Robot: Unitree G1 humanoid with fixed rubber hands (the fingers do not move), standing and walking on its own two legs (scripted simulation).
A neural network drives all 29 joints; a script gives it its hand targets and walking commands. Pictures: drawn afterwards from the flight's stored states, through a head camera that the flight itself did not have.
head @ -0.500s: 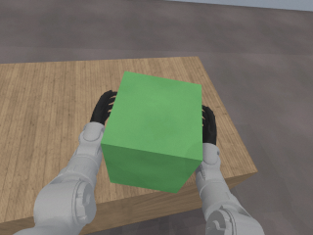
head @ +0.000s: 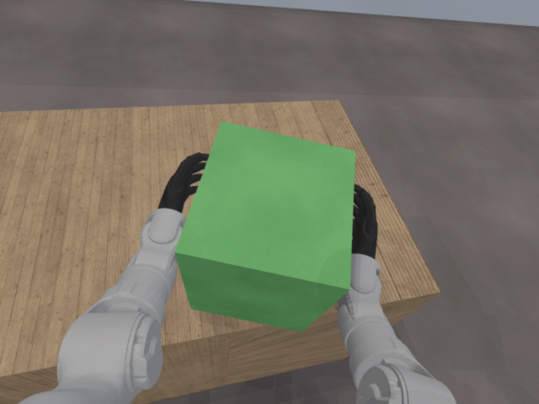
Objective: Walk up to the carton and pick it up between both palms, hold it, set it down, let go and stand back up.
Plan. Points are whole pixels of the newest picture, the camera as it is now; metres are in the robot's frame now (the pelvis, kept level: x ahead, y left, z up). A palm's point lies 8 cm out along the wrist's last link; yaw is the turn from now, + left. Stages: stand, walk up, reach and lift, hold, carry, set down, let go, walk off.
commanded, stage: reach and lift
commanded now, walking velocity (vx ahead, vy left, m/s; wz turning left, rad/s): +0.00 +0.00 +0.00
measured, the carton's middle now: (265, 236) +0.38 -0.02 +0.01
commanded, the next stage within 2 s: none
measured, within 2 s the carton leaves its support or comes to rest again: neither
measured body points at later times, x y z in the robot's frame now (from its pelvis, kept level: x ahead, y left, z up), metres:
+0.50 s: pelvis +0.00 +0.00 +0.00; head +0.05 +0.04 +0.45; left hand +0.44 +0.11 +0.05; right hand +0.36 -0.17 +0.05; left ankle +0.02 +0.07 -0.73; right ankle +0.01 -0.15 -0.73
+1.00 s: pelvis -0.01 +0.00 +0.00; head -0.04 +0.04 +0.45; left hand +0.42 +0.12 +0.14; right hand +0.37 -0.17 +0.14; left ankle +0.02 +0.07 -0.73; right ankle +0.01 -0.15 -0.73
